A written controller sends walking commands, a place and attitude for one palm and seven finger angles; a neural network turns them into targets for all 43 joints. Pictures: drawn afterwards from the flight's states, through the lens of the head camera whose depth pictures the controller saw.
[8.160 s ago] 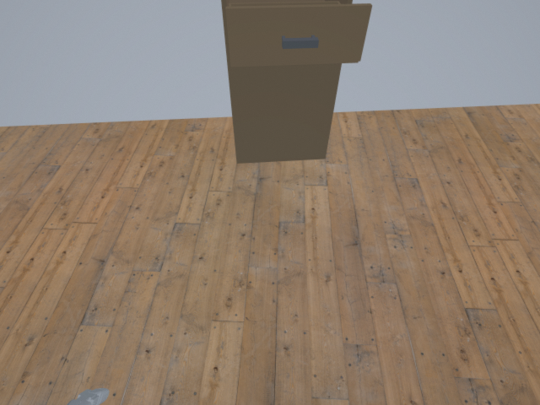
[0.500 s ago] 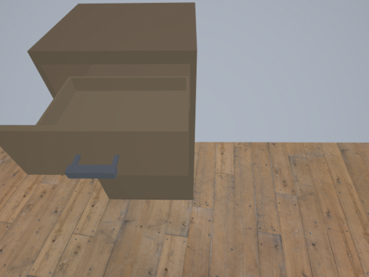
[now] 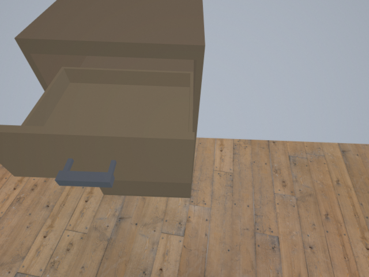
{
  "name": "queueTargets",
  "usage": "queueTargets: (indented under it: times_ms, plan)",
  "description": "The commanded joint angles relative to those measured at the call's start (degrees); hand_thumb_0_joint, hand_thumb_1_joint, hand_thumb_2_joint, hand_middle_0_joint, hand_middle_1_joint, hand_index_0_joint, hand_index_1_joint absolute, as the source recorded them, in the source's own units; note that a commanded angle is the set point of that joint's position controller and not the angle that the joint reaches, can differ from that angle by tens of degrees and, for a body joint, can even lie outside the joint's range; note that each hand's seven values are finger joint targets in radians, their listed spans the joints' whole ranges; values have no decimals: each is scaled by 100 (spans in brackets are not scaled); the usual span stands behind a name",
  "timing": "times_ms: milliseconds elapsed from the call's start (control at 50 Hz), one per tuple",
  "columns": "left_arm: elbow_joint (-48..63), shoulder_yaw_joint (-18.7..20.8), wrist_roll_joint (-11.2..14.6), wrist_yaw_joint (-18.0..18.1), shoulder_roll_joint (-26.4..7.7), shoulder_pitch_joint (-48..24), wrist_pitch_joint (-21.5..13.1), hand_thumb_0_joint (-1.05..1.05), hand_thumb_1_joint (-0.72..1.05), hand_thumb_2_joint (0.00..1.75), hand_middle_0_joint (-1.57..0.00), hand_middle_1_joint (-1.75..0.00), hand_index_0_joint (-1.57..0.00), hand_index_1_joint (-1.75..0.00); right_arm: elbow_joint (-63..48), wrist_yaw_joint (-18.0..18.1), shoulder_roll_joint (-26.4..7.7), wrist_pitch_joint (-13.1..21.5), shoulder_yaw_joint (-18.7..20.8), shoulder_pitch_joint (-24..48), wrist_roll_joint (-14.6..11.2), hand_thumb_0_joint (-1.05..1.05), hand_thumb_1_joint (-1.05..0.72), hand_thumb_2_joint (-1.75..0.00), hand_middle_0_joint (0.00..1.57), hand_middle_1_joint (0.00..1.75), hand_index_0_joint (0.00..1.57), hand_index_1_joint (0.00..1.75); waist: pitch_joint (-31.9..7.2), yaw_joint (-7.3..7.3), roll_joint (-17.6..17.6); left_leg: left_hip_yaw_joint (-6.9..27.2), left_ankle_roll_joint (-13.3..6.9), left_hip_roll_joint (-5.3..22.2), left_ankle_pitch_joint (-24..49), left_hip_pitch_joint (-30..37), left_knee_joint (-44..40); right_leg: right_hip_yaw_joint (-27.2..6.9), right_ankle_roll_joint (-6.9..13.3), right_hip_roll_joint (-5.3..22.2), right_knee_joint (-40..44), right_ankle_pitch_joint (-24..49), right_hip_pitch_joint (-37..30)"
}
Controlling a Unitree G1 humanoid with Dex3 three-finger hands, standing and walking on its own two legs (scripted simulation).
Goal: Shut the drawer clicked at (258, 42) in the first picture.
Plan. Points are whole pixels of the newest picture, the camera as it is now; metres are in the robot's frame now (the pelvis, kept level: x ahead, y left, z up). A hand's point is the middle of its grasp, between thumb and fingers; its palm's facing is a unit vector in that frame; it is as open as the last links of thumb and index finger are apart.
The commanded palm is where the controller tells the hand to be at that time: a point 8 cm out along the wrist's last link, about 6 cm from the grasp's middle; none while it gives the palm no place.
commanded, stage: come to a stop and stand still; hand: left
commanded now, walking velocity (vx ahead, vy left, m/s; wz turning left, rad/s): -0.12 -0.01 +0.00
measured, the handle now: (88, 171) +0.32 +0.24 +0.04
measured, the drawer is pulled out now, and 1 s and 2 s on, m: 0.29 0.29 0.29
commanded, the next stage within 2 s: look again from close up in 1.56 s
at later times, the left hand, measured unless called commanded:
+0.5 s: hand out of the picture +0.07 +0.18 -0.16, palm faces -0.01 -0.97 -0.24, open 7.4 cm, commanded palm none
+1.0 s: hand out of the picture +0.02 +0.18 -0.16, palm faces -0.02 -0.98 -0.22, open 7.4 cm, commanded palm none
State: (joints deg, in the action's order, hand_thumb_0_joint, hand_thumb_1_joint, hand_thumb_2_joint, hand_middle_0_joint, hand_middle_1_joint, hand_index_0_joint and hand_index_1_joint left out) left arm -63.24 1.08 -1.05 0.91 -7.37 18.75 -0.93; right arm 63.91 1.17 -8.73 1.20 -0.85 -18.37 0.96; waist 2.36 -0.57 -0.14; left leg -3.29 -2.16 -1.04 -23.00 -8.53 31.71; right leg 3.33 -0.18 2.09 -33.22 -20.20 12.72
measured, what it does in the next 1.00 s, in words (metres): stands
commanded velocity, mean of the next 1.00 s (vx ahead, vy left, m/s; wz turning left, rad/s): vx -0.04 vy -0.01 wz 0.00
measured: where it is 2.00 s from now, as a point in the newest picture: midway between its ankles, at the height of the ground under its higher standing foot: outside the picture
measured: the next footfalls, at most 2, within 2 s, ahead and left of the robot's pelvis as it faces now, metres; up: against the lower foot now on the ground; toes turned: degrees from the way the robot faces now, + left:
none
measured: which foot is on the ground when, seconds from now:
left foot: down 0.00-1.00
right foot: down 0.00-1.00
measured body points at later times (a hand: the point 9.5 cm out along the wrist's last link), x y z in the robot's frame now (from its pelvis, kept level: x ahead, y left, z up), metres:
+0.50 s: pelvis +0.01 +0.00 +0.00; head +0.05 -0.01 +0.45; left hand +0.08 +0.23 -0.15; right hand +0.03 -0.23 -0.16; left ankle -0.06 +0.09 -0.73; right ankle -0.01 -0.12 -0.73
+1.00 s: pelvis -0.03 -0.01 +0.01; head -0.01 -0.01 +0.46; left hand +0.02 +0.23 -0.14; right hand +0.01 -0.25 -0.14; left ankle -0.07 +0.09 -0.73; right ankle -0.01 -0.12 -0.73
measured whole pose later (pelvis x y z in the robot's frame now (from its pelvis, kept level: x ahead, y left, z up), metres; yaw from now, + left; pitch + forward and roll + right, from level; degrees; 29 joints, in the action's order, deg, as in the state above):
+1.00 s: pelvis -0.03 -0.01 +0.01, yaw -1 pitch -1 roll +0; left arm -57.2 -1.1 -0.3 2.0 -11.2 13.7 0.2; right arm 60.2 0.8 -10.8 -0.3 0.2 -11.6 0.7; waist 2.3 0.2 -0.3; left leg -4.0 -1.5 -0.2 -18.2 -8.5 27.3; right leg 2.7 1.0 0.2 -28.1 -12.9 14.6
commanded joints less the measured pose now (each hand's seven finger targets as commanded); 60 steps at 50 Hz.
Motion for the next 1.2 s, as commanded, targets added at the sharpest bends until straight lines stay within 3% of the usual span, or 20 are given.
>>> queueTargets:
  times_ms: [0,20,40,60,80,120,160,200,300,360,400,420,440,460,480,520,560,580,700,1180]
  plan:
    - [205,158,-11,116,-731,325,-53,0,90,90,-20,-30,-20,-30,-120,60,-383,157,65,-547,15,0,-90,-90,20,30,20,30,88,99,102,272,12,430,2350,-169,-669,-514,615,579,23,2376,-343]
    - [294,100,-20,128,-537,125,-35,0,90,90,-20,-30,-20,-30,5,101,-530,173,94,-803,17,0,-90,-90,20,30,20,30,2,198,751,604,-109,822,4442,418,-676,-71,382,224,-479,2024,75]
    - [347,42,10,169,-414,-17,-18,0,90,90,-20,-30,-20,-30,72,168,-660,158,93,-956,2,0,-90,-90,20,30,20,30,71,208,1173,909,-286,1200,6620,757,-658,167,195,29,-690,873,438]
    - [380,32,52,206,-436,-70,8,0,90,90,-20,-30,-20,-30,71,202,-671,129,87,-891,-16,0,-90,-90,20,30,20,30,74,137,1110,1038,-409,1410,7908,1073,-619,88,152,-19,-670,-287,703]
    - [373,41,76,218,-448,-73,39,0,90,90,-20,-30,-20,-30,5,218,-718,98,101,-763,-20,0,-90,-90,20,30,20,30,110,86,991,975,-414,1422,8293,1208,-568,72,151,22,-459,-508,718]
    - [305,90,83,213,-582,171,33,0,90,90,-20,-30,-20,-30,-140,242,-730,77,147,-437,-66,0,-90,-90,20,30,20,30,80,-110,587,759,-240,1182,7921,1042,-345,20,178,9,299,664,160]
    - [164,119,81,225,-734,502,-9,0,90,90,-20,-30,-20,-30,-288,247,-618,76,187,-255,-105,0,-90,-90,20,30,20,30,-229,-134,236,482,61,742,5601,304,-213,-460,321,445,407,3438,-773]
    - [214,106,66,233,-806,284,-11,0,90,90,-20,-30,-20,-30,-303,210,-436,-14,220,-278,-90,0,-90,-90,20,30,20,30,-135,27,-379,389,122,562,3338,-95,-486,-621,457,820,189,4632,-762]
    - [513,115,54,232,-733,47,46,0,90,90,-20,-30,-20,-30,-300,201,-478,-15,253,-232,-24,0,-90,-90,20,30,20,30,-320,15,-230,434,51,747,4070,301,-667,-579,319,575,58,3784,-416]
    - [641,157,56,246,-809,-94,56,0,90,90,-20,-30,-20,-30,-351,212,-554,2,277,-233,-14,0,-90,-90,20,30,20,30,-628,36,208,439,45,772,5061,510,-553,-511,322,502,-167,3792,-471]
    - [670,160,50,239,-824,-127,62,0,90,90,-20,-30,-20,-30,-401,205,-581,-1,283,-128,-14,0,-90,-90,20,30,20,30,-661,9,143,435,22,774,4761,505,-537,-553,323,481,-71,3541,-460]
    - [1075,58,79,273,-1486,-362,84,0,90,90,-20,-30,-20,-30,-893,190,-1000,3,343,99,31,0,-90,-90,20,30,20,30,-211,110,24,798,48,780,4521,567,-1100,-175,229,-3,-376,1409,-52]
    - [1193,72,43,223,-1064,-294,120,0,90,90,-20,-30,-20,-30,-1025,178,-1205,103,502,298,52,0,-90,-90,20,30,20,30,-452,0,482,911,-77,1168,4698,546,-718,-232,238,57,-412,732,557]
    - [1234,22,53,200,-957,-339,107,0,90,90,-20,-30,-20,-30,-1093,158,-964,71,460,395,45,0,-90,-90,20,30,20,30,-554,-6,669,826,-152,1087,4772,520,-573,-305,292,103,-290,993,498]
    - [1212,13,69,202,-909,-235,67,0,90,90,-20,-30,-20,-30,-1144,141,-852,42,423,484,34,0,-90,-90,20,30,20,30,-567,-65,531,767,-157,944,4149,198,-424,-440,328,148,-66,1306,257]
    - [1165,10,47,219,-1116,-97,-7,0,90,90,-20,-30,-20,-30,-1259,81,-761,-23,377,533,22,0,-90,-90,20,30,20,30,-529,-14,-224,467,21,495,2428,-312,-13,-1085,466,593,296,3012,-175]
    - [1169,44,70,233,-1292,-274,-61,0,90,90,-20,-30,-20,-30,-1211,50,-670,-118,357,455,-14,0,-90,-90,20,30,20,30,-467,159,-722,344,119,294,749,-591,31,-1520,640,1059,699,2824,-239]
    - [1188,49,68,229,-1345,-389,-64,0,90,90,-20,-30,-20,-30,-1178,39,-689,-141,360,495,-12,0,-90,-90,20,30,20,30,-321,185,-685,362,125,272,596,-539,6,-1560,655,1081,887,2314,-14]
    - [1229,13,73,211,-1284,-647,-33,0,90,90,-20,-30,-20,-30,-1027,11,-883,-80,331,603,18,0,-90,-90,20,30,20,30,-199,156,41,527,3,553,1470,-213,-541,-939,343,546,821,1682,177]
    - [522,-101,65,200,-890,-52,0,0,90,90,-20,-30,-20,-30,-120,36,-659,-14,183,244,-30,0,-90,-90,20,30,20,30,97,44,4,578,-38,708,1247,-298,-1205,-691,182,446,1023,1319,5]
